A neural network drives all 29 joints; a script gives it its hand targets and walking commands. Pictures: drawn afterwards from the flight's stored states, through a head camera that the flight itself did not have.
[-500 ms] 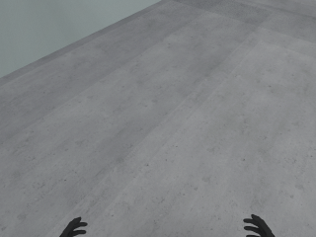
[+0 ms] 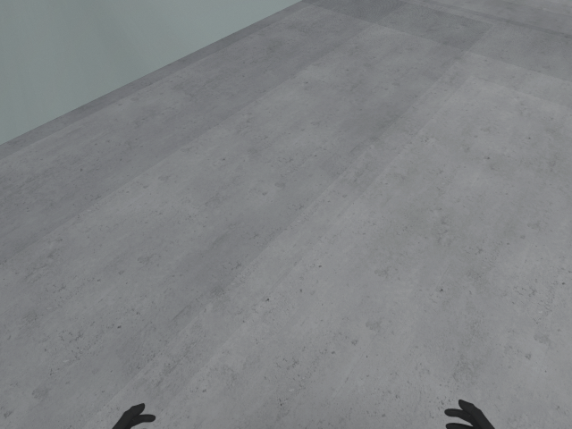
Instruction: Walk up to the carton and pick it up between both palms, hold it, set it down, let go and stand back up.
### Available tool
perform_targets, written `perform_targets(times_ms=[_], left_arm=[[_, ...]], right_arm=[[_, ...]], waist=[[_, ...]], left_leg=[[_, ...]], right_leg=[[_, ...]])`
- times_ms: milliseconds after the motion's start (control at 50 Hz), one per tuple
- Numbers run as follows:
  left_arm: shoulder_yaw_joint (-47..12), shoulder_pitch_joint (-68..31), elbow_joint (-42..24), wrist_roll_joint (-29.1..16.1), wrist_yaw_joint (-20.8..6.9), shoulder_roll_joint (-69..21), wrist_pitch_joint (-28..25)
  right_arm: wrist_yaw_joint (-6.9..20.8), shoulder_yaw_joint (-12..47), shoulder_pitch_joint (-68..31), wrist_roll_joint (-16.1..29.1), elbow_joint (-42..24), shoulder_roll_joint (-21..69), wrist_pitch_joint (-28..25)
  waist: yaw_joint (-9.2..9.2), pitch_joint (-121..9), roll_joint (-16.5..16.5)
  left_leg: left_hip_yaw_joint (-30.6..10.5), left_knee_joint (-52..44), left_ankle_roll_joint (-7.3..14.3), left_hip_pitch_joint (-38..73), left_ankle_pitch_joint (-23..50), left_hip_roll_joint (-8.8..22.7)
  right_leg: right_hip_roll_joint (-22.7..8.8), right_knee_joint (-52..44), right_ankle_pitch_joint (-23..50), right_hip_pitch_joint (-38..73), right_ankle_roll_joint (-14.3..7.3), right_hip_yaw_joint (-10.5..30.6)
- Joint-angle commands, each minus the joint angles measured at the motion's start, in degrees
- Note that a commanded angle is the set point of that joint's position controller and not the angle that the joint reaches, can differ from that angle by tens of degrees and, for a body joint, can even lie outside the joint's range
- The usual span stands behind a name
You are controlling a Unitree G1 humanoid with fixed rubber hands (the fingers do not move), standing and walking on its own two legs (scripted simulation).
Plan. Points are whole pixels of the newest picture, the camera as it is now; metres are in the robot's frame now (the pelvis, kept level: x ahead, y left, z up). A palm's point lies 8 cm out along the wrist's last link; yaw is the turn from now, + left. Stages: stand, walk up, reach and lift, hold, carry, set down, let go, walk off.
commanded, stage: stand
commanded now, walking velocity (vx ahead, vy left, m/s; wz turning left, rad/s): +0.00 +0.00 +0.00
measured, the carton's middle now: out of the picture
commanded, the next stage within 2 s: walk up in 0.60 s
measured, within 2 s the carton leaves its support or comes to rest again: neither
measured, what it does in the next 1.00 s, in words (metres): lifts its right foot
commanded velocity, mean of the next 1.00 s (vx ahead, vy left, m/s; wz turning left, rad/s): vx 0.00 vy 0.00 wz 0.00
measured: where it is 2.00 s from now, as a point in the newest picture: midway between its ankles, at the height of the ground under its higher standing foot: outside the picture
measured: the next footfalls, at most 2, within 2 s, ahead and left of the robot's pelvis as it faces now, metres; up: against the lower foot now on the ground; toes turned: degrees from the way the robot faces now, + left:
right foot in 1.12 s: -0.01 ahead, -0.21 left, +0.00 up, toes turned -12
left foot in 1.54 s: +0.14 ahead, -0.16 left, +0.00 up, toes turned -12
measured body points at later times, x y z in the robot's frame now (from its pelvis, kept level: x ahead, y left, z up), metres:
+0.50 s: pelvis -0.02 +0.00 +0.00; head -0.02 +0.00 +0.45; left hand +0.07 +0.28 -0.13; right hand +0.09 -0.26 -0.12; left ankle +0.00 +0.12 -0.72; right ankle +0.01 -0.12 -0.72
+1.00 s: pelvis -0.03 -0.03 +0.00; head -0.03 -0.03 +0.45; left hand +0.09 +0.26 -0.12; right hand +0.05 -0.32 -0.11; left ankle +0.00 +0.12 -0.72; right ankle -0.03 -0.16 -0.68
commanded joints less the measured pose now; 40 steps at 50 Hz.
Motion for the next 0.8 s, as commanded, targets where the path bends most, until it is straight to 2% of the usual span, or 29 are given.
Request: perform_targets(times_ms=[0, 40, 60, 80, 100, 120, 160, 180, 240, 260, 300, 340, 360, 400, 420, 460, 480, 500, 520, 540, 580, 600, 620, 640, 680, 700, 740, 760, 780], left_arm=[[3.39, -2.72, -1.91, 0.79, 0.56, 14.44, -1.93], [2.86, -3.26, -1.57, 0.81, 0.67, 11.27, -1.90], [3.43, -2.37, -1.43, 0.42, 0.21, 13.01, -1.95], [3.14, -3.06, -2.11, 0.65, 0.18, 14.38, -2.61], [3.00, -4.11, -2.36, 0.14, 0.30, 13.29, -2.12], [3.15, -2.85, -0.45, 0.47, 0.43, 13.86, -2.19], [3.64, -5.00, -1.31, 0.79, 0.31, 13.15, -1.94], [2.74, -3.65, -0.30, 0.63, 0.15, 12.69, -1.86], [2.85, -5.06, -0.39, 0.47, 0.22, 11.60, -1.65], [3.71, -5.77, -0.36, 1.36, -0.02, 14.05, -1.68], [3.20, -4.14, 1.04, 0.48, -0.32, 12.64, -2.03], [2.97, -5.59, 0.93, 0.65, -0.27, 11.78, -1.31], [2.79, -3.90, 0.92, 0.97, 0.06, 12.60, -1.54], [3.23, -4.93, 1.43, 1.35, 0.11, 12.77, -2.12], [3.80, -3.31, 2.08, 0.61, 0.17, 15.60, -1.92], [3.08, -4.71, 2.41, 0.44, -0.21, 13.76, -1.53], [3.25, -5.27, 1.98, 0.37, 0.00, 14.39, -1.75], [3.60, -5.19, 1.92, 0.25, -0.05, 15.15, -1.69], [3.64, -3.98, 3.42, 0.19, -0.13, 13.93, -1.94], [3.15, -2.83, 4.25, 0.46, -0.08, 15.17, -1.27], [2.99, -4.81, 2.62, 0.72, 0.16, 13.74, -1.54], [3.12, -5.52, 3.43, 0.81, 0.36, 14.14, -1.37], [3.05, -6.83, 2.95, 0.94, 0.03, 14.00, -1.48], [3.27, -4.18, 3.10, -0.08, -0.21, 13.74, -1.74], [2.78, -5.35, 4.84, 1.25, -0.09, 13.35, -1.15], [3.83, -4.11, 4.36, 0.83, -0.05, 14.63, -0.98], [3.32, -5.30, 4.16, 0.78, -0.31, 13.69, -0.87], [2.99, -4.45, 3.99, 0.88, -0.22, 12.92, -1.16], [5.62, -8.97, -6.40, 4.80, -3.64, 16.49, 1.88]], right_arm=[[-1.08, -3.49, -4.77, -0.69, 0.01, -14.09, -3.28], [-1.22, -3.53, -4.78, -1.80, 1.05, -14.52, -2.63], [-0.98, -4.00, -2.69, -1.18, 1.99, -17.02, -2.79], [-0.90, -3.99, -3.24, -1.03, 1.16, -14.90, -2.53], [-1.04, -3.91, -4.08, -0.50, 0.66, -16.92, -2.87], [-0.98, -3.20, -1.27, -1.34, 2.38, -14.88, -2.94], [-0.89, -4.13, -4.98, -1.17, 1.81, -16.29, -2.93], [-0.51, -3.45, -4.17, -1.76, 1.88, -15.82, -2.96], [-1.11, -3.57, -4.21, -1.36, 2.92, -16.67, -2.47], [-1.04, -3.73, -6.69, -1.60, 1.80, -15.38, -2.63], [-0.90, -4.19, -4.85, -1.60, 2.85, -16.88, -2.73], [-0.68, -3.46, -6.19, -1.97, 2.92, -16.58, -3.03], [-0.54, -3.59, -5.59, -1.02, 1.67, -15.79, -2.82], [-0.37, -3.60, -5.65, -1.19, 3.03, -15.33, -2.76], [-0.71, -2.99, -3.65, -1.00, 3.08, -13.63, -2.66], [-0.90, -2.63, -4.98, -1.65, 4.59, -14.86, -2.18], [-0.95, -3.30, -3.74, -0.57, 4.83, -16.21, -2.66], [-0.88, -3.09, -3.29, -1.03, 4.61, -15.66, -2.68], [-0.81, -3.04, -4.50, -2.03, 5.85, -15.65, -3.04], [-0.77, -3.13, -5.03, -1.37, 4.44, -16.60, -2.62], [-0.68, -3.95, -6.50, -0.72, 4.75, -17.30, -2.44], [-0.76, -2.58, -4.40, -0.82, 4.94, -15.18, -2.46], [-1.24, -3.38, -3.70, -0.93, 5.76, -15.37, -2.62], [-1.23, -3.38, -4.41, -1.27, 6.11, -17.04, -2.77], [-1.10, -2.74, -6.12, -1.78, 6.01, -15.45, -2.53], [-0.71, -2.83, -6.36, -1.59, 5.25, -15.60, -2.56], [-0.75, -3.35, -6.42, -1.21, 5.97, -17.45, -1.72], [-0.86, -4.00, -5.27, -0.91, 6.41, -18.00, -1.99], [-1.09, -7.98, -1.48, -2.63, 4.75, -23.01, -2.98]], waist=[[-0.86, -6.11, 0.63], [0.47, -3.75, 5.84], [0.65, -5.94, 3.95], [-0.82, -7.18, 1.81], [-0.11, -4.94, 2.69], [-1.19, -4.37, 2.38], [0.03, -5.21, -0.31], [-0.47, -4.57, 6.08], [0.05, -3.65, 8.17], [0.13, -3.60, 4.78], [0.66, -0.75, 3.35], [1.19, -0.64, 6.15], [0.04, -0.77, 5.31], [0.14, -3.24, 4.28], [-0.94, -1.62, 0.54], [0.34, -2.13, 2.77], [-0.06, -3.57, -0.59], [-0.71, -3.35, 4.50], [1.08, -2.35, 5.78], [0.09, -1.42, 5.23], [0.58, -0.89, 5.69], [-1.39, -2.08, 3.22], [-1.15, -1.84, 0.83], [1.13, -0.10, 4.38], [-0.11, 1.60, 5.07], [0.47, -0.18, 5.15], [0.82, -0.44, 6.79], [0.41, -0.70, 3.80], [-3.04, 0.30, 2.41]], left_leg=[[-6.69, -8.60, 4.41, 3.51, 19.91, 5.81], [-7.44, -9.94, 4.94, 2.13, 18.63, 6.32], [-7.43, -9.35, 4.84, 4.11, 18.93, 6.47], [-5.97, -8.83, 3.96, 4.83, 18.55, 6.30], [-5.72, -8.58, 4.03, 3.49, 17.39, 5.50], [-6.61, -8.46, 4.35, 4.20, 16.42, 5.48], [-7.87, -9.85, 4.70, 2.72, 12.90, 6.07], [-8.33, -10.53, 4.90, 2.35, 12.53, 6.50], [-10.05, -14.32, 4.79, 0.56, 7.21, 7.12], [-9.36, -14.04, 4.70, -1.78, 5.86, 7.39], [-9.72, -16.24, 4.35, -1.06, 3.02, 8.02], [-10.60, -16.94, 4.39, -0.45, 2.86, 8.26], [-9.28, -15.91, 4.27, -0.41, 3.83, 6.58], [-8.13, -14.26, 3.87, 0.85, 7.70, 5.38], [-6.68, -13.73, 3.96, 1.73, 8.44, 5.38], [-8.43, -13.85, 4.22, 2.23, 9.88, 6.86], [-7.72, -13.36, 4.01, 2.99, 9.91, 5.93], [-8.21, -13.45, 3.43, 4.07, 13.56, 6.61], [-10.12, -14.69, 4.65, 1.98, 11.98, 7.57], [-8.28, -13.73, 3.48, 2.12, 11.45, 6.27], [-8.59, -14.48, 3.81, 1.47, 12.24, 6.68], [-8.43, -13.46, 3.77, 1.95, 9.97, 6.67], [-8.83, -14.55, 3.87, 0.43, 8.05, 6.02], [-9.79, -17.04, 4.33, 0.01, 6.04, 6.86], [-11.30, -17.89, 4.07, -1.21, 1.27, 7.69], [-10.37, -18.50, 4.28, -1.74, -3.28, 7.54], [-9.39, -18.42, 3.77, -2.02, -2.36, 6.92], [-9.11, -17.33, 2.86, -0.93, -1.92, 5.32], [-7.19, -19.73, 6.51, 16.70, -15.37, 10.68]], right_leg=[[-5.62, -7.48, 18.93, 3.52, -4.89, 5.29], [-6.15, -7.27, 17.88, 3.58, -5.66, 6.71], [-5.84, -8.61, 17.46, 4.37, -5.07, 6.00], [-5.60, -8.23, 19.59, 5.08, -5.43, 6.11], [-5.61, -8.74, 19.25, 2.68, -5.82, 7.42], [-5.72, -9.15, 16.73, 2.79, -5.29, 8.29], [-5.23, -8.36, 15.21, 2.04, -4.53, 5.66], [-5.48, -8.16, 14.53, 2.64, -4.68, 6.88], [-4.01, -9.10, 8.84, 4.09, -4.15, 5.73], [-3.80, -9.06, 9.78, 3.89, -3.95, 5.10], [-3.93, -9.89, 7.44, 2.82, -3.56, 5.45], [-3.42, -9.82, 4.17, 1.49, -4.47, 5.55], [-4.14, -12.19, 5.37, 2.99, -4.32, 6.59], [-5.47, -13.15, 9.39, 4.72, -4.42, 7.53], [-6.01, -13.89, 8.29, 2.66, -4.46, 8.80], [-5.57, -12.46, 10.45, 3.56, -4.21, 7.74], [-5.37, -12.91, 8.95, 2.12, -4.32, 8.04], [-4.57, -11.58, 10.06, 2.07, -4.23, 7.11], [-4.81, -10.39, 9.42, 4.12, -3.74, 7.34], [-5.23, -11.42, 10.63, 2.59, -4.18, 6.96], [-5.19, -12.07, 12.85, 3.47, -4.21, 7.17], [-5.59, -11.91, 11.57, 3.71, -5.00, 8.66], [-5.33, -13.32, 12.21, 4.54, -4.35, 7.70], [-4.33, -11.67, 10.04, 3.39, -4.07, 6.93], [-4.10, -12.86, 5.99, 2.10, -3.98, 7.46], [-4.47, -12.62, 3.95, 3.75, -3.44, 6.84], [-4.62, -12.32, 2.05, 3.45, -4.40, 7.26], [-4.44, -13.81, 2.86, 3.23, -3.82, 7.31], [-2.92, -13.49, -9.85, -23.60, -4.44, 12.13]])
